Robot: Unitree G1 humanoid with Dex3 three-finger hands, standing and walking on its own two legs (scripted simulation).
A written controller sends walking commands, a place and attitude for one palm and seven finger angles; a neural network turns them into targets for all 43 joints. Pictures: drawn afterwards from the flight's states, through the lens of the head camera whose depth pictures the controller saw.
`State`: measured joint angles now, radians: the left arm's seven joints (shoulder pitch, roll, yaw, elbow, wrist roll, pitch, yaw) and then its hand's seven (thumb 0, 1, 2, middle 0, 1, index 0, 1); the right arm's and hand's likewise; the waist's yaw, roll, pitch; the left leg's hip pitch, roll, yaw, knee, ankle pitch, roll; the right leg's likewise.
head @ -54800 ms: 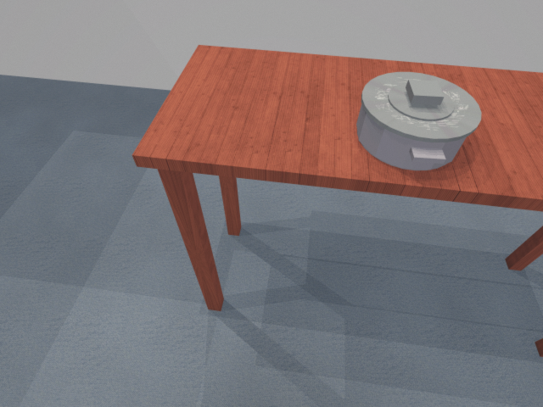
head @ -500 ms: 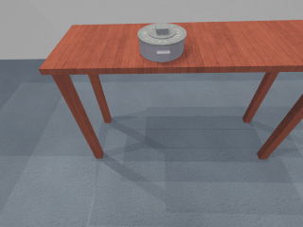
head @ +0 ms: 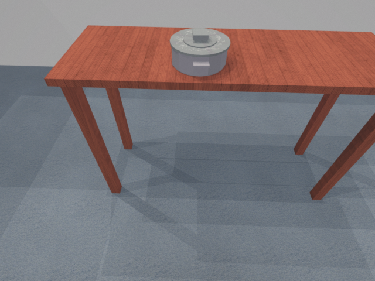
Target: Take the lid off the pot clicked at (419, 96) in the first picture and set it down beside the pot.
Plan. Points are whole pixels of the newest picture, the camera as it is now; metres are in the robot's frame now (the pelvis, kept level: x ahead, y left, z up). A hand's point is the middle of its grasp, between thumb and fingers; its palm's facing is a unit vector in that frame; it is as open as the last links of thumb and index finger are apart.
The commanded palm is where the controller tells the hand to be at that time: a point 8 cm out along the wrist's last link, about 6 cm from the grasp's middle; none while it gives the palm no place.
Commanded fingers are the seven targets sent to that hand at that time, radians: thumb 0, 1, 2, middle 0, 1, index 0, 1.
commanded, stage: let the arm hang, fingers relaxed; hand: left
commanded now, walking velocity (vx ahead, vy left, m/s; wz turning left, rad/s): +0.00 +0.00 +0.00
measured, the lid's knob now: (200, 34) +0.84 -0.02 +0.15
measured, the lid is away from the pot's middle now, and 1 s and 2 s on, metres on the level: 0.00 0.00 0.00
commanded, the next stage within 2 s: look to check the result in 0.72 s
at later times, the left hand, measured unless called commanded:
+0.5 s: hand out of the picture +0.01 +0.16 -0.18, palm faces +0.04 -0.98 -0.19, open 7.3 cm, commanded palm none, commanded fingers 0.00 0.90 0.90 -0.20 -0.30 -0.20 -0.30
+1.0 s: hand out of the picture +0.03 +0.17 -0.18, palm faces +0.04 -0.98 -0.20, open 7.3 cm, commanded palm none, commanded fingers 0.00 0.90 0.90 -0.20 -0.30 -0.20 -0.30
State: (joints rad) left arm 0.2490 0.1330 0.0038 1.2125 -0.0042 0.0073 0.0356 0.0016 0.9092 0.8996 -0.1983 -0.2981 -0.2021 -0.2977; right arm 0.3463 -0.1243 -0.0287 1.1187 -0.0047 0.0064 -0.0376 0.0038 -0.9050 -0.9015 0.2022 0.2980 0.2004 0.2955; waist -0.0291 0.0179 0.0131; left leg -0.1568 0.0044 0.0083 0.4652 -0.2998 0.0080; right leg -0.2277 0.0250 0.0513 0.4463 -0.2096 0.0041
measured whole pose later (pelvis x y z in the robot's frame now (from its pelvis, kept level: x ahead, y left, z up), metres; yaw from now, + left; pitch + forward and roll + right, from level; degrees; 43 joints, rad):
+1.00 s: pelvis +0.01 -0.01 +0.00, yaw +1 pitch +0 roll +0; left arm 0.22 0.16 0.02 1.17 0.00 0.00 0.04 0.00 0.91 0.90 -0.20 -0.30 -0.20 -0.30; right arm 0.30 -0.14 -0.04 1.12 -0.01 0.00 -0.04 0.00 -0.90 -0.90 0.20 0.30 0.20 0.30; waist -0.03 0.01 0.02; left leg -0.13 0.02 -0.01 0.44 -0.30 -0.01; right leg -0.21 0.03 0.03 0.43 -0.22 -0.01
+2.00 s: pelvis +0.01 -0.01 +0.00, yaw +1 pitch -1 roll +0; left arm 0.20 0.19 0.02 1.15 0.00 0.00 0.03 0.00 0.91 0.90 -0.20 -0.30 -0.20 -0.30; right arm 0.28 -0.17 -0.03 1.12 -0.01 -0.01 -0.04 0.00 -0.90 -0.90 0.20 0.30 0.20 0.30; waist -0.02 0.00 0.04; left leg -0.12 0.01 -0.01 0.41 -0.28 0.00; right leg -0.19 0.03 0.03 0.41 -0.20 -0.01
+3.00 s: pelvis +0.01 -0.01 +0.00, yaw +1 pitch -1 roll +0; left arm 0.20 0.21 0.02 1.14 0.00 0.00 0.03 0.00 0.91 0.90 -0.20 -0.30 -0.20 -0.30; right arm 0.27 -0.19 -0.04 1.12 -0.01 -0.01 -0.04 0.00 -0.90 -0.90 0.20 0.30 0.20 0.30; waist -0.02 0.00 0.04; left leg -0.11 0.01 -0.01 0.40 -0.27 0.00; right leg -0.18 0.02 0.03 0.39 -0.19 -0.01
